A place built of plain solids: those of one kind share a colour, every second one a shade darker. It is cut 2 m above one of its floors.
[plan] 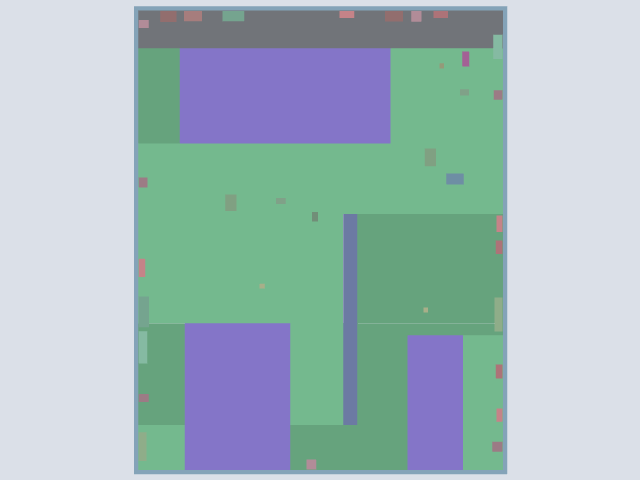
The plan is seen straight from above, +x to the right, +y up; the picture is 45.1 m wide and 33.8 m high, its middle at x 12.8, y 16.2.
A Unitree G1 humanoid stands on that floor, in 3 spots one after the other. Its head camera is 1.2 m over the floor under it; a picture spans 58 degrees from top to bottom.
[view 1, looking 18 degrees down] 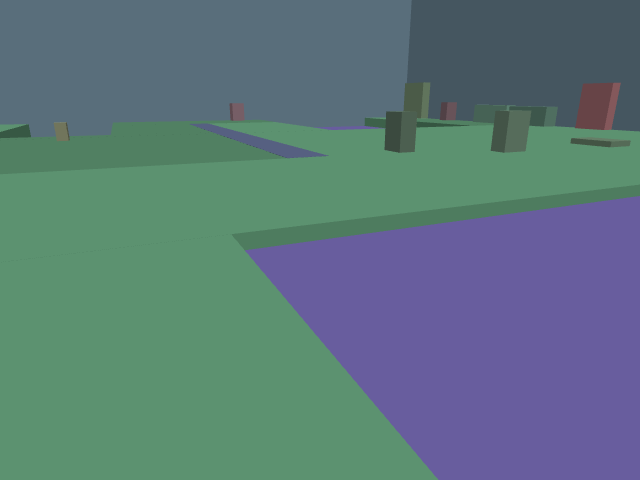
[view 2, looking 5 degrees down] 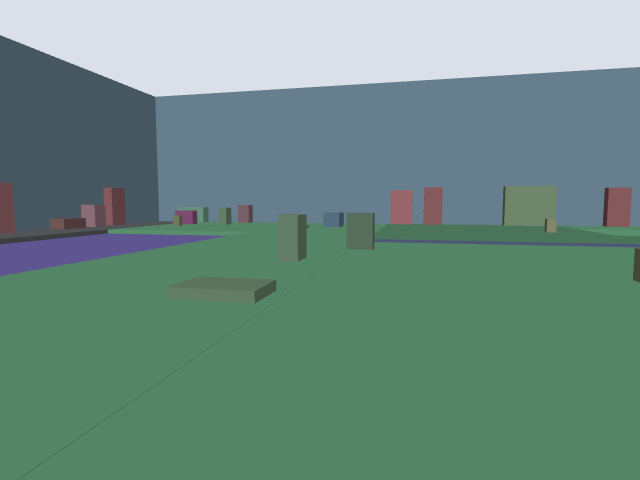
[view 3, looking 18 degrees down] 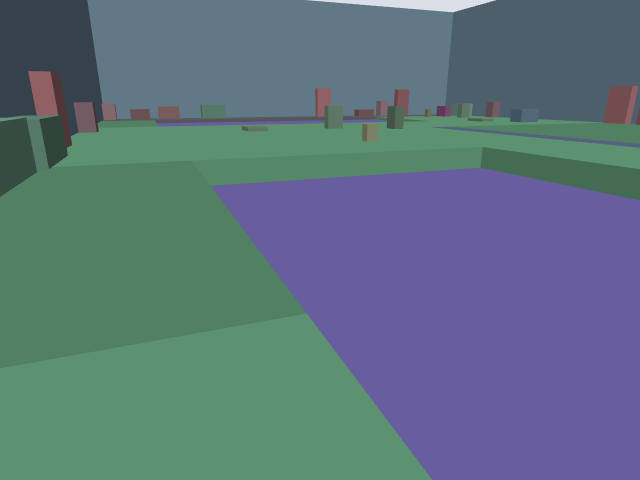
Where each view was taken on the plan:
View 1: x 18.59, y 26.86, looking -114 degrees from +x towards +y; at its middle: bay_floor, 4.45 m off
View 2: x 1.38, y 16.35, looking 13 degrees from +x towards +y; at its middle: floor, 13.76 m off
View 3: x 2.52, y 1.00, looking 69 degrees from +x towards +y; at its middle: bay_floor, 5.65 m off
